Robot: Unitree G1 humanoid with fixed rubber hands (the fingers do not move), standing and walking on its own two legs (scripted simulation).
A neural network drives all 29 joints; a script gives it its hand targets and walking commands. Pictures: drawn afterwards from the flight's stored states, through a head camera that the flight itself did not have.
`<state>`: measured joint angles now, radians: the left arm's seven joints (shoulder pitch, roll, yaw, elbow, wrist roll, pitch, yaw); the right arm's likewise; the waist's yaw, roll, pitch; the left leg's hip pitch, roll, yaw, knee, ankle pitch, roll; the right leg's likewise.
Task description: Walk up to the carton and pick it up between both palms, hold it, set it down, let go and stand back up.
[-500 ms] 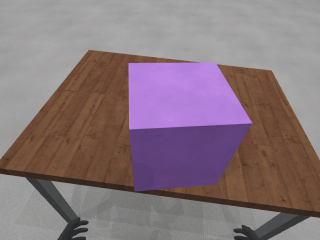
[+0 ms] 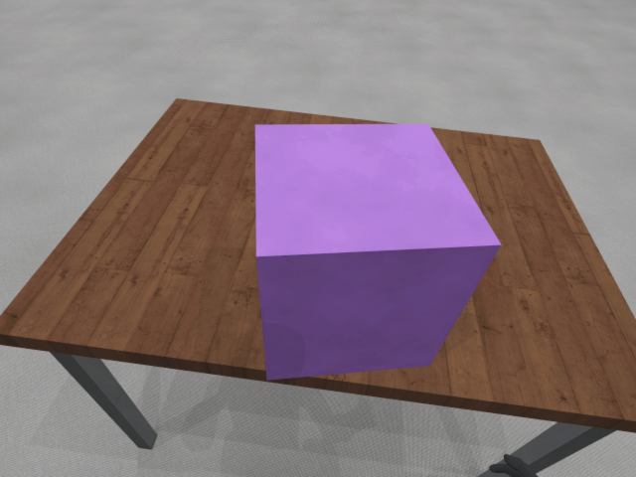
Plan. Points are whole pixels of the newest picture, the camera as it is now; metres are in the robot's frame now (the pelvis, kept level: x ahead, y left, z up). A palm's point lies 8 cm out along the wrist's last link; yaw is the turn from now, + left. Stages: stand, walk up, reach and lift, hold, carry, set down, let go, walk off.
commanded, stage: stand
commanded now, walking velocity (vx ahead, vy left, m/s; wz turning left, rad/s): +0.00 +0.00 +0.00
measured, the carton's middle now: (347, 252) +0.44 +0.00 +0.05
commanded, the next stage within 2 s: none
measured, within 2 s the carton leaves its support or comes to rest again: neither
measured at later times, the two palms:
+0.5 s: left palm out of the picture +0.06 +0.27 -0.11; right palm out of the picture +0.14 -0.27 -0.08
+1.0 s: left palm out of the picture +0.05 +0.28 -0.11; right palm out of the picture +0.12 -0.27 -0.08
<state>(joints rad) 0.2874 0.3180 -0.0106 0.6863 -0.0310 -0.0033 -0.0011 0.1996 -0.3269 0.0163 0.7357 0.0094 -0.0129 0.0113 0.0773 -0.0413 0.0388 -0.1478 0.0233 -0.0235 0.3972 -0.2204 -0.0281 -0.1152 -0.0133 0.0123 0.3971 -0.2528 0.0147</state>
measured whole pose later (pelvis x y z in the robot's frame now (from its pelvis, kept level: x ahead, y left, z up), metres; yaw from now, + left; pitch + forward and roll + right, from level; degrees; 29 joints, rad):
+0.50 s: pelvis -0.01 +0.00 +0.00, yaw +0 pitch -2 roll +0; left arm 0.29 0.32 -0.01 0.74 -0.03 -0.01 0.00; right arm 0.20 -0.33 0.02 0.74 0.01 -0.01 0.01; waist 0.08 -0.04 0.04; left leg -0.15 0.02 -0.02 0.40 -0.21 -0.03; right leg -0.12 -0.01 0.01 0.40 -0.24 0.01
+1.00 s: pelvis -0.02 +0.00 +0.00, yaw +0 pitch -3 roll +0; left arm 0.29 0.32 -0.01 0.77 -0.03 -0.01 0.00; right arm 0.20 -0.33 0.02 0.77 0.01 -0.01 0.01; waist 0.08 -0.04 0.04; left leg -0.15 0.02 -0.02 0.40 -0.20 -0.03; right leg -0.11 -0.02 0.01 0.40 -0.23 0.01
